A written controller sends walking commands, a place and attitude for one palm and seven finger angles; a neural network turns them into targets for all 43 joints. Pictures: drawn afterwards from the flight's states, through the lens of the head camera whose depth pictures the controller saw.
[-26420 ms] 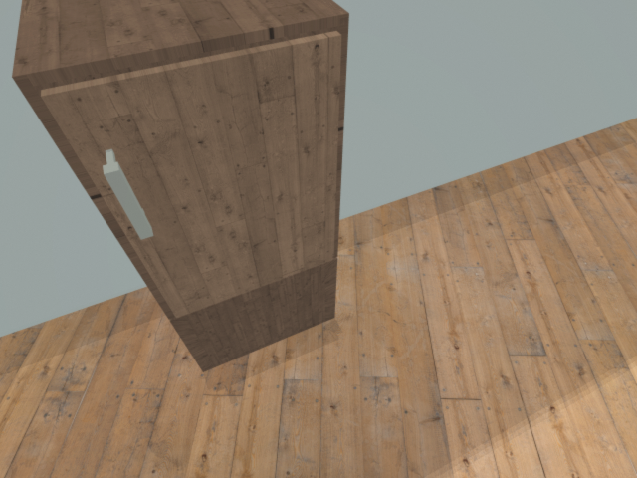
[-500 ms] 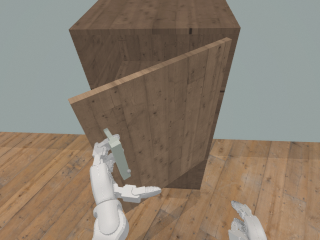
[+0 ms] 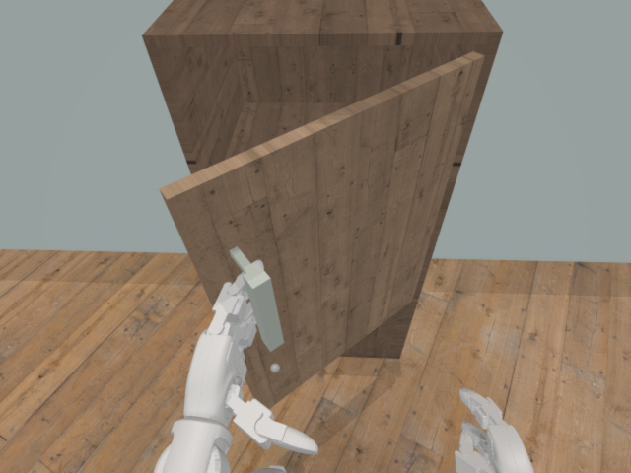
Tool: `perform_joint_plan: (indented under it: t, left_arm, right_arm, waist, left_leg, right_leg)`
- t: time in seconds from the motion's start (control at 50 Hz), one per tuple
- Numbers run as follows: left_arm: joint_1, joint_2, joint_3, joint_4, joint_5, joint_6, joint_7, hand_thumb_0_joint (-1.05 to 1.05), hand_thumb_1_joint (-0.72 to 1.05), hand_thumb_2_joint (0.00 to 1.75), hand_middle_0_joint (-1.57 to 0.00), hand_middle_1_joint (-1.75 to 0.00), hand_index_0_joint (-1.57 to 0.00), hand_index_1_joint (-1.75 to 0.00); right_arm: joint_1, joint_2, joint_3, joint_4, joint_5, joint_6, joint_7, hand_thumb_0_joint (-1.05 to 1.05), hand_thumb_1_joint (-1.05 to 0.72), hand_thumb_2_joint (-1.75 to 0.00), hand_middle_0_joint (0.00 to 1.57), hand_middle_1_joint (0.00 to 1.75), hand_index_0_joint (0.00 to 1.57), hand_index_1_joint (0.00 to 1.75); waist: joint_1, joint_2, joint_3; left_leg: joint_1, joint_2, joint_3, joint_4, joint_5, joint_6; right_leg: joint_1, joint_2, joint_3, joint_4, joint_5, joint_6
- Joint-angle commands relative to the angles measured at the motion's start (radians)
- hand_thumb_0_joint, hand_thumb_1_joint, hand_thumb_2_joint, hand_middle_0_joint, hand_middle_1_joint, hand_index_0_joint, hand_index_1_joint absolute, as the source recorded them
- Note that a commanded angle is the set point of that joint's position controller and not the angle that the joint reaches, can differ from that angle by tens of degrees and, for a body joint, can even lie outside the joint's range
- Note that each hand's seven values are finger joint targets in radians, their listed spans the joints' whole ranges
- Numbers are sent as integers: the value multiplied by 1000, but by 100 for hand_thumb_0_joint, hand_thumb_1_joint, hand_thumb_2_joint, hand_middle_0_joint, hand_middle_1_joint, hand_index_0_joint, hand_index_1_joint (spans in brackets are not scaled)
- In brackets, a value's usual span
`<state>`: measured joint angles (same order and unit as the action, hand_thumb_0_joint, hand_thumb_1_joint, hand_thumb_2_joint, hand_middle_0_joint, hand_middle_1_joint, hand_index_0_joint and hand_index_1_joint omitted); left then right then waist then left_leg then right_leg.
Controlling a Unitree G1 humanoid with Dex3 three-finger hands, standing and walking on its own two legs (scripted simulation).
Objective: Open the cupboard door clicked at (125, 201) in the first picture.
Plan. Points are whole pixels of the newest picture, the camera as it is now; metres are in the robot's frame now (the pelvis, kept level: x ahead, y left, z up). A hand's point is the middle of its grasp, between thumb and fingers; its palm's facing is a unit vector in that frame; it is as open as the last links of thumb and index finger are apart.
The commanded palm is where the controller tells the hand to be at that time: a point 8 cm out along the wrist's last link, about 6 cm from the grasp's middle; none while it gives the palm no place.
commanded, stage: slide the hand sideways off the handle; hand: left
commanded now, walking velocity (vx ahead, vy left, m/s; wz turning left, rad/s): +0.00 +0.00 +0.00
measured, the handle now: (256, 301) +0.30 +0.09 +0.09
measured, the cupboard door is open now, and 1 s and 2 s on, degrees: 40 39 39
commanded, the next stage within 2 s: draw the hand back to the body in 0.90 s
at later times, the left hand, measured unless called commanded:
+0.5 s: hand (234, 389) +0.20 +0.10 +0.09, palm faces -0.02 -1.00 -0.02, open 16.2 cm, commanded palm +0.16 +0.16 +0.09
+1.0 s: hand (186, 425) +0.16 +0.14 +0.08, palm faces -0.01 -1.00 -0.02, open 16.3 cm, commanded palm +0.13 +0.19 +0.09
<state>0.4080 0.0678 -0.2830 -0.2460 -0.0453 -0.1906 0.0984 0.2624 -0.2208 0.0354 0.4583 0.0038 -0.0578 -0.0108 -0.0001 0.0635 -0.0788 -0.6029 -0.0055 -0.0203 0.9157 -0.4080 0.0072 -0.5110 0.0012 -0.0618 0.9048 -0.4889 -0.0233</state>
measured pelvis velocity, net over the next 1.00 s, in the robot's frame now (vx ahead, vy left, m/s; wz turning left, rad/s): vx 0.01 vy -0.01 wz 0.00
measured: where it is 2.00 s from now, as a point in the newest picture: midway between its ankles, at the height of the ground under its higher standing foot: outside the picture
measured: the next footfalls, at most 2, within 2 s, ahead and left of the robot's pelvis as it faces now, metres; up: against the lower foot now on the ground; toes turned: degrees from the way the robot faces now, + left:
none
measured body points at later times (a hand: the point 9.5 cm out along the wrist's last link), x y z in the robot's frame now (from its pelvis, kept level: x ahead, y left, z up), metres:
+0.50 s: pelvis +0.01 -0.01 -0.01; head +0.03 -0.02 +0.44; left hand +0.19 +0.15 +0.09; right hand +0.19 -0.23 -0.07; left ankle +0.04 +0.11 -0.69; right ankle -0.01 -0.11 -0.69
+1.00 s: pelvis +0.01 -0.01 -0.01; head +0.02 -0.02 +0.44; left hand +0.16 +0.19 +0.09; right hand +0.20 -0.24 -0.08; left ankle +0.04 +0.11 -0.69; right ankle -0.01 -0.11 -0.69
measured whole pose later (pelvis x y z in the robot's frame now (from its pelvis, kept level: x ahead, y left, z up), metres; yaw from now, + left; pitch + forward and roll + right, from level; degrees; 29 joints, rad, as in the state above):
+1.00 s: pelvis +0.01 -0.01 -0.01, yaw +0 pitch +8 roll -2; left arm 0.73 0.19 0.03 -0.39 -0.26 -0.29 -0.20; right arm 0.26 -0.22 0.00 0.43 0.04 -0.09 -0.06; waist 0.02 0.06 -0.13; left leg -0.70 0.02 -0.05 1.01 -0.46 -0.01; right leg -0.59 0.03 -0.09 0.98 -0.53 -0.04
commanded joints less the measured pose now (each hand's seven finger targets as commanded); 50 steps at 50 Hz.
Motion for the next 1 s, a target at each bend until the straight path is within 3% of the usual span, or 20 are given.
perform_joint_plan:
  t: [0.0, 0.04, 0.06, 0.08, 0.18, 0.22, 0.26, 0.36, 0.42, 0.46, 0.5, 0.7, 0.84, 0.98]
  left_arm:
    - [-89, -29, 8, -258, 38, -66, 33, 0, -50, 30, -15, -30, -15, -30]
    - [-78, -31, -4, -274, 50, -62, 37, 0, -50, 30, -15, -30, -15, -30]
    - [-26, -11, 25, -253, 49, -54, 38, 0, -50, 30, -15, -30, -15, -30]
    - [-23, -17, 16, -255, 50, -50, 34, 0, -50, 30, -15, -30, -15, -30]
    - [31, 15, 65, -284, 27, -38, 14, 0, -50, 30, -15, -30, -15, -30]
    - [24, 29, 84, -312, 11, -45, 3, 0, -50, 30, -15, -30, -15, -30]
    - [94, 50, 117, -336, -6, -54, -11, 0, -50, 30, -15, -30, -15, -30]
    - [167, 81, 164, -364, -42, -79, -56, 0, -50, 30, -15, -30, -15, -30]
    - [176, 96, 189, -377, -60, -98, -85, 0, -50, 30, -15, -30, -15, -30]
    - [232, 113, 224, -370, -80, -104, -107, 0, -50, 30, -15, -30, -15, -30]
    - [216, 133, 245, -379, -94, -112, -129, 0, -50, 30, -15, -30, -15, -30]
    - [331, 181, 363, -359, -173, -135, -222, 0, -50, 30, -15, -30, -15, -30]
    - [342, 201, 385, -357, -220, -163, -299, 0, -50, 30, -15, -30, -15, -30]
    - [277, 184, 327, -381, -208, -165, -293, 0, -50, 30, -15, -30, -15, -30]
  right_arm:
    - [-102, -78, -37, -193, -2, -58, 6, 0, -90, -90, 20, 30, 20, 30]
    - [-101, -76, -37, -201, -3, -56, 10, 0, -90, -90, 20, 30, 20, 30]
    - [-99, -79, -37, -202, -3, -52, 12, 0, -90, -90, 20, 30, 20, 30]
    - [-101, -79, -34, -206, -3, -47, 12, 0, -90, -90, 20, 30, 20, 30]
    - [-98, -80, -32, -221, -2, -40, 5, 0, -90, -90, 20, 30, 20, 30]
    - [-93, -81, -33, -221, -2, -43, 1, 0, -90, -90, 20, 30, 20, 30]
    - [-88, -82, -36, -225, -1, -48, 0, 0, -90, -90, 20, 30, 20, 30]
    - [-72, -88, -44, -224, 3, -59, -4, 0, -90, -90, 20, 30, 20, 30]
    - [-66, -90, -48, -221, 4, -66, -10, 0, -90, -90, 20, 30, 20, 30]
    - [-65, -89, -55, -219, 8, -70, -14, 0, -90, -90, 20, 30, 20, 30]
    - [-67, -91, -57, -217, 13, -72, -20, 0, -90, -90, 20, 30, 20, 30]
    - [-79, -83, -72, -202, 25, -72, -40, 0, -90, -90, 20, 30, 20, 30]
    - [-83, -90, -80, -197, 33, -86, -53, 0, -90, -90, 20, 30, 20, 30]
    - [-90, -97, -72, -208, 34, -102, -54, 0, -90, -90, 20, 30, 20, 30]
  waist:
    - [-3, -86, -142]
    - [-5, -78, -140]
    - [10, -87, -139]
    - [2, -86, -129]
    - [6, -90, -116]
    - [-1, -93, -109]
    - [14, -68, -135]
    - [2, -96, -122]
    - [-2, -68, -125]
    - [8, -83, -137]
    - [-1, -75, -130]
    - [18, -86, -149]
    - [10, -90, -134]
    - [3, -36, -111]
  left_leg:
    - [148, 1, -33, -151, 94, 17]
    - [146, 2, -30, -146, 94, 19]
    - [132, 2, -30, -150, 97, 18]
    - [130, 3, -26, -147, 97, 18]
    - [116, 2, -16, -142, 91, 19]
    - [113, 1, -14, -133, 90, 20]
    - [115, -1, -9, -124, 128, 20]
    - [87, -4, -5, -94, 147, 20]
    - [77, -9, -3, -76, 148, 20]
    - [67, -10, -1, -67, 162, 21]
    - [57, -11, 1, -57, 152, 19]
    - [21, -16, -4, -23, 175, 15]
    - [13, -15, -15, -13, 158, 16]
    - [19, -13, -21, -22, 116, 21]
  right_leg:
    - [-47, 18, 1, -147, 160, -5]
    - [-51, 18, 4, -145, 160, -6]
    - [-37, 20, 6, -146, 161, -8]
    - [-44, 20, 6, -144, 166, -7]
    - [-39, 23, 10, -152, 170, -2]
    - [-44, 24, 14, -154, 173, 0]
    - [-20, 25, 18, -145, 217, -3]
    - [-28, 27, 24, -138, 261, 6]
    - [-43, 25, 31, -129, 269, 8]
    - [-25, 26, 34, -129, 292, 10]
    - [-38, 22, 42, -132, 287, 15]
    - [0, 5, 77, -126, 382, 34]
    - [-35, 6, 75, -127, 344, 37]
    - [-93, 21, 48, -120, 204, 16]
